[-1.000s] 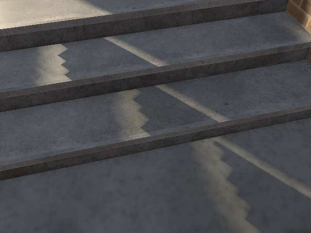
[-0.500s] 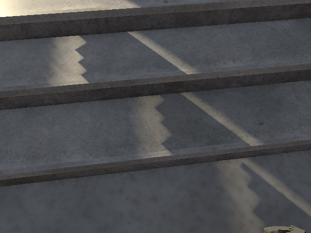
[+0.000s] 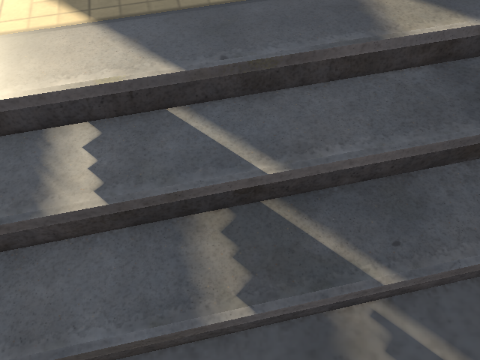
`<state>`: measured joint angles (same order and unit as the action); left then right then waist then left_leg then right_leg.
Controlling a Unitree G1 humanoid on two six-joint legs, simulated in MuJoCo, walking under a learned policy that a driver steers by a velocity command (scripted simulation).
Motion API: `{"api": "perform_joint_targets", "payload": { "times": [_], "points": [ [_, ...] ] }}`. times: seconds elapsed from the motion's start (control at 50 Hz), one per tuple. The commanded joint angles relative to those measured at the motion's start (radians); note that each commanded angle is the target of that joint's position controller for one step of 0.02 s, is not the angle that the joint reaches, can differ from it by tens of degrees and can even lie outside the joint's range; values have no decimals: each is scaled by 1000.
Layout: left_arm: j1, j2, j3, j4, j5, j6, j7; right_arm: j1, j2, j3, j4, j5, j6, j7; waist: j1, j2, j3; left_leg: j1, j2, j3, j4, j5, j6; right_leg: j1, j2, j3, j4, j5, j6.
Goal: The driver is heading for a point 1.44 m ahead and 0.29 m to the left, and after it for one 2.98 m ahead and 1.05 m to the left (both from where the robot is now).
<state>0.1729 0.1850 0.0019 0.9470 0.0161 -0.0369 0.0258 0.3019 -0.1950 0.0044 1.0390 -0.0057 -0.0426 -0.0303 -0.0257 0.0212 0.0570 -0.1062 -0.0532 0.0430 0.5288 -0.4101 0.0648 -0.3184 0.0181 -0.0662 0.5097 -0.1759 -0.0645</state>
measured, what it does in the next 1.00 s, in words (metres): walks ahead: left foot, then right foot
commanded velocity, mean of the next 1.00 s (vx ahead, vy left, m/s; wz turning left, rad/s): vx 0.40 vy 0.00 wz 0.00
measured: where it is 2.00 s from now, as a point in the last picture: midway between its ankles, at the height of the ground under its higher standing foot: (230, 178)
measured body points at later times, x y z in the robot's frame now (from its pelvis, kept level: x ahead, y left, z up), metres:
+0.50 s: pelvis +0.11 +0.01 +0.01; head +0.12 +0.02 +0.46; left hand +0.26 +0.25 -0.11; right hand +0.00 -0.22 -0.13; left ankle +0.01 +0.11 -0.73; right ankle +0.18 -0.12 -0.69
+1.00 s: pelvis +0.33 -0.03 +0.01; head +0.33 -0.04 +0.46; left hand +0.27 +0.20 -0.14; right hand +0.43 -0.27 -0.13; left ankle +0.35 +0.08 -0.57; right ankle +0.28 -0.10 -0.73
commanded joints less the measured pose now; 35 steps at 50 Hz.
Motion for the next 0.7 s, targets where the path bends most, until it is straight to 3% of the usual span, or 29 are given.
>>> {"api": "perform_joint_targets", "payload": {
  "times": [0.02,0.06,0.08,0.14,0.22,0.24,0.26,0.28,0.3,0.32,0.36,0.4,0.46,0.54,0.58,0.6,0.62,0.64,0.66,0.68,0.7],
  "points": [
    [95,138,26,4,-3,13,2,132,-84,-21,27,-9,28,-8,12,-162,-122,-104,19,-30,55,-111,3,213,-300,343,-174,321,-188],
    [123,194,52,23,-11,33,0,83,-80,-24,21,-24,34,10,29,-182,-44,-155,10,1,80,-78,14,142,-272,383,-313,-320,-149],
    [115,196,58,27,-10,39,-4,71,-66,-23,19,-29,33,18,28,-181,-8,-157,14,2,118,-77,16,89,-276,409,-377,-492,-141],
    [51,181,66,24,-13,30,-12,82,-40,-22,25,-30,16,28,-10,-126,14,-114,38,-2,142,-44,25,2,-273,366,-429,-456,-127],
    [-16,173,75,21,-23,22,-19,179,-27,-28,74,-24,-5,21,-60,-84,15,86,13,35,-129,73,44,-109,-180,221,-314,-465,-86],
    [-47,148,71,6,-22,20,-23,225,-48,-32,85,-30,-11,15,-77,-24,27,144,71,-56,-219,-12,61,-192,-139,173,-200,-473,-64],
    [-101,80,52,-33,-27,13,-31,292,-112,-45,90,-32,-18,4,-100,139,20,201,261,-347,-394,-262,111,-329,-45,69,29,-413,-16],
    [-134,72,47,-62,-9,9,-38,272,-192,-71,93,-18,-18,-2,-88,252,121,113,417,-577,-530,-420,172,-413,18,-6,220,-272,-1],
    [-124,126,59,-55,17,5,-43,196,-166,-69,76,-20,-17,-5,-38,123,159,42,411,-544,-520,-360,181,-400,-42,68,307,-196,-2],
    [-82,123,62,-39,15,-2,-51,155,-145,-66,64,-13,-22,-4,-1,88,131,58,370,-479,-512,-275,162,-389,-50,77,327,-156,2],
    [-53,121,65,-17,22,-15,-61,141,-118,-61,56,-6,-40,-3,16,52,85,121,304,-344,-491,-47,131,-372,-63,52,358,-89,25],
    [-89,98,61,-27,23,-18,-64,181,-101,-57,70,-7,-56,-1,1,48,56,154,273,-263,-462,117,127,-372,-66,28,357,-44,45],
    [-190,78,51,-67,15,-16,-62,222,-96,-54,85,-16,-61,1,-29,69,67,154,261,-205,-437,265,134,-370,-73,3,275,-12,64],
    [-268,78,43,-108,6,-19,-58,238,-113,-56,90,-22,-63,6,-44,102,65,140,263,-153,-368,505,121,-274,-56,-28,135,-19,38],
    [-247,85,44,-111,4,-24,-51,211,-128,-59,83,-22,-62,8,-21,110,52,116,266,-131,-311,657,103,-167,-31,-47,71,-20,8],
    [-197,95,50,-97,4,-29,-44,191,-136,-60,80,-17,-63,10,8,106,25,107,264,-115,-245,806,91,-76,-6,-58,37,-10,-11],
    [-86,106,59,-61,6,-37,-37,161,-144,-61,73,-7,-61,13,64,78,-33,96,236,-81,-110,940,73,64,23,-69,-31,42,-32],
    [65,138,74,-9,17,-47,-26,141,-136,-55,60,-1,-61,14,121,43,-125,18,194,-48,60,911,51,269,10,-52,-55,71,-54],
    [236,217,94,21,43,-57,-16,119,-101,-43,25,1,-62,14,183,-51,-229,-170,146,-20,314,575,28,490,-204,179,-90,4,-89],
    [302,329,118,43,43,-49,-22,218,-2,-29,14,24,-59,15,136,-308,-294,-454,-22,27,632,-93,-3,629,-452,613,-224,11,-213],
    [216,279,113,35,8,-37,-30,187,-90,-52,33,-9,-48,14,96,-154,-228,-485,49,-92,727,-64,19,502,-412,624,-263,-118,-210]
  ]
}}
